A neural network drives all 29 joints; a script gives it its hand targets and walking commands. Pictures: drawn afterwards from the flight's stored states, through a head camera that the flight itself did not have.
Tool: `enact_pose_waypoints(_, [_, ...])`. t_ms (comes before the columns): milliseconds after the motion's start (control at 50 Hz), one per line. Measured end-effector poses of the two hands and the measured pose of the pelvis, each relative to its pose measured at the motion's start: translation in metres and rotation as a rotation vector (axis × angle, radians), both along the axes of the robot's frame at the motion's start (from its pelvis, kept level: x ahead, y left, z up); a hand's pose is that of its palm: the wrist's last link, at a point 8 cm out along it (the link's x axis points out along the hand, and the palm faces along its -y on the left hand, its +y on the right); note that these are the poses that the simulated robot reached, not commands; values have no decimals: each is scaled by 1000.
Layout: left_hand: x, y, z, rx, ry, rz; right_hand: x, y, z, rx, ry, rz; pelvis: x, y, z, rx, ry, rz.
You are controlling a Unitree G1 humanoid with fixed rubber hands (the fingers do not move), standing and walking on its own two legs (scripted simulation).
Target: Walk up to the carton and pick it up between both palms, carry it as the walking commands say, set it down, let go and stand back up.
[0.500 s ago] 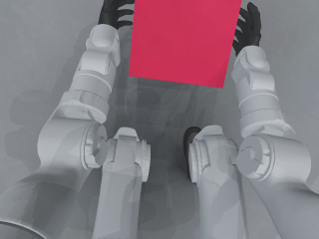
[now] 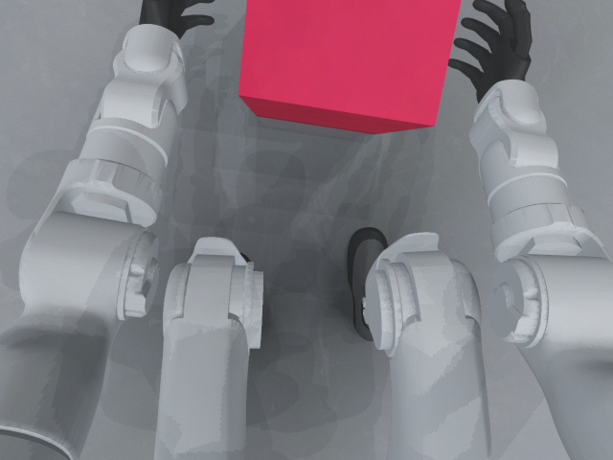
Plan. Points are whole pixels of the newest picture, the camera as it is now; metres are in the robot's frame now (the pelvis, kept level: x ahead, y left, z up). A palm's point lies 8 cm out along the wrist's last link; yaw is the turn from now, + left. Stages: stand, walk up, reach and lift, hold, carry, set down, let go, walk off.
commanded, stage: set down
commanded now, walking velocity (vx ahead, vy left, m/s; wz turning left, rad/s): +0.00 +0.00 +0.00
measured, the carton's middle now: (336, 40) +0.54 -0.05 -0.26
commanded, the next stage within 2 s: let go in 1.24 s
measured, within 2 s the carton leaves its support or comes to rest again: neither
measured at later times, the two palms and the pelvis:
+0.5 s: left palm out of the picture +0.54 +0.14 -0.05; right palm (610, 40) +0.49 -0.23 -0.05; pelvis -0.01 +0.00 +0.09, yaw -1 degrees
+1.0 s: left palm out of the picture +0.54 +0.15 +0.11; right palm out of the picture +0.48 -0.23 +0.11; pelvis +0.03 +0.00 +0.21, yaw +0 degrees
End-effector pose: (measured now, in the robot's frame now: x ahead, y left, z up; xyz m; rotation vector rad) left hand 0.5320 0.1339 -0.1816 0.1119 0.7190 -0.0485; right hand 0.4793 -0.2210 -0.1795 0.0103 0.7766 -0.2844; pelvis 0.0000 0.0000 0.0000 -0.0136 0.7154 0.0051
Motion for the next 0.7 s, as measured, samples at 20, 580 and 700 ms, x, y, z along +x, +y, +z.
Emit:
enact_pose_waypoints(20, [2,-1,3,-3,-10,3,1,1,2,4,-7,-1,0,-1,0,0,0,-2])
enact_pose_waypoints(580, [13,15,166,47,-63,43,9,-2,160,7,-118,-13,-5,-4,103,27,-114,-24])
enact_pose_waypoints(700, [7,22,214,33,-56,51,1,2,203,11,-95,-16,11,-5,131,28,17,-18])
